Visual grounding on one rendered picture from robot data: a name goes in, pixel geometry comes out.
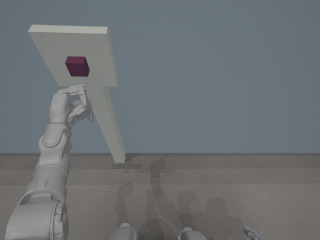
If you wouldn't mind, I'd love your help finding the left robot upper arm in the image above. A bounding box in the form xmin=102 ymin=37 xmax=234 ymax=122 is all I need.
xmin=7 ymin=200 xmax=69 ymax=240

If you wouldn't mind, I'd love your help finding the robot left hand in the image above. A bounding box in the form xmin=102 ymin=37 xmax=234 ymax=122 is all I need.
xmin=49 ymin=84 xmax=94 ymax=130

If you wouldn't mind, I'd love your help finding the robot right shin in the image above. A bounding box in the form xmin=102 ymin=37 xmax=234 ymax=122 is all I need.
xmin=182 ymin=227 xmax=192 ymax=232

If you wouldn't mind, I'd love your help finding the right robot thigh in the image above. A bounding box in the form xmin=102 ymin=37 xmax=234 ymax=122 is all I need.
xmin=176 ymin=230 xmax=207 ymax=240

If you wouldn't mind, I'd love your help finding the button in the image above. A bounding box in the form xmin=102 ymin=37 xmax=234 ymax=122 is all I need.
xmin=65 ymin=56 xmax=90 ymax=77

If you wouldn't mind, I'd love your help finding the robot right hand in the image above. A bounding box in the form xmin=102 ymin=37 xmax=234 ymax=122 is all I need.
xmin=243 ymin=226 xmax=265 ymax=240

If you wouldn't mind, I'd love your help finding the panel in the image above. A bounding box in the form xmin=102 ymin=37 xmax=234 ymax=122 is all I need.
xmin=28 ymin=24 xmax=126 ymax=164

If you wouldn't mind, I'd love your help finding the robot left forearm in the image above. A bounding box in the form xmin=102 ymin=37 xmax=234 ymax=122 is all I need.
xmin=4 ymin=123 xmax=72 ymax=240

